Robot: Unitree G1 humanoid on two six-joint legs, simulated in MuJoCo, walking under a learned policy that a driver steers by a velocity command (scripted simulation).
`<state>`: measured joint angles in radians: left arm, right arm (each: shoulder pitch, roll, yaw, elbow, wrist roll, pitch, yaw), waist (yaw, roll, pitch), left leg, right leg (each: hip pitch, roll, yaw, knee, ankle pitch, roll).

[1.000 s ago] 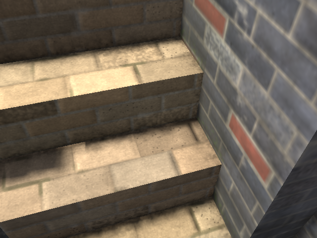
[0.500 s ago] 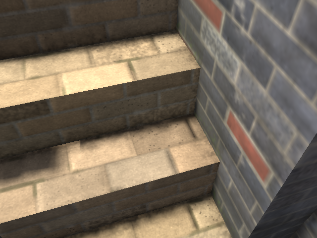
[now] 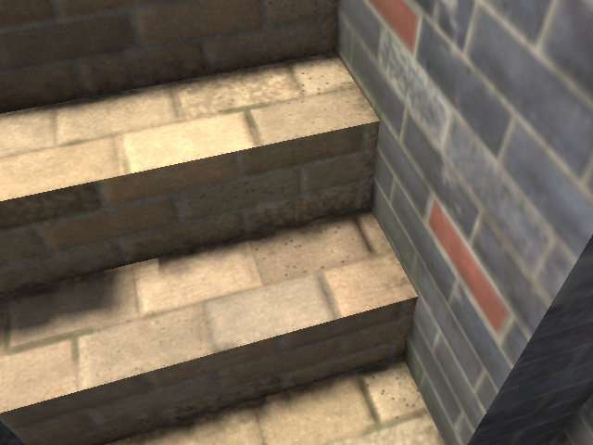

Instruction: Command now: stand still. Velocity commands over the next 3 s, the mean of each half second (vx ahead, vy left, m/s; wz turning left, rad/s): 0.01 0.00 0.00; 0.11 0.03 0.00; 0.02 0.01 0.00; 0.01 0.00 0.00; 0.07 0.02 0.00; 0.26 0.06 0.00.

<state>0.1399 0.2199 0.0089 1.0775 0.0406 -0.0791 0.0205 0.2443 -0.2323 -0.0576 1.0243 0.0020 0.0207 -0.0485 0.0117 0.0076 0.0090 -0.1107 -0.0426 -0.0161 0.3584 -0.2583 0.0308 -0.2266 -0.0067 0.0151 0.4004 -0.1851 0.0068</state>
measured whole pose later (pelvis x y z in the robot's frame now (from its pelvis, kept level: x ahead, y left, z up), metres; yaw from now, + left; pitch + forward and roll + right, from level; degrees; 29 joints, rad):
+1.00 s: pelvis +0.02 +0.01 +0.00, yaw +1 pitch +0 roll -1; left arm 0.16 0.19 -0.01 1.06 0.01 -0.08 0.04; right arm 0.18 -0.23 0.00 1.06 0.01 -0.03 -0.06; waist 0.00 0.00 0.02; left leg -0.05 -0.05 -0.03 0.31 -0.26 0.05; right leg -0.15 -0.01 0.01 0.33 -0.18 0.03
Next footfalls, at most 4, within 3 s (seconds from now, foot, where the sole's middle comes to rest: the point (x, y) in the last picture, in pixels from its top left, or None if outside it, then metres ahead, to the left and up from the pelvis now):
none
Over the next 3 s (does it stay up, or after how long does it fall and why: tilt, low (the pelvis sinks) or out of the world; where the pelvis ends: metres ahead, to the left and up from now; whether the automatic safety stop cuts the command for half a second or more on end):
stays up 0.02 0.01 0.00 its command is cut before an obstacle after 2.2 s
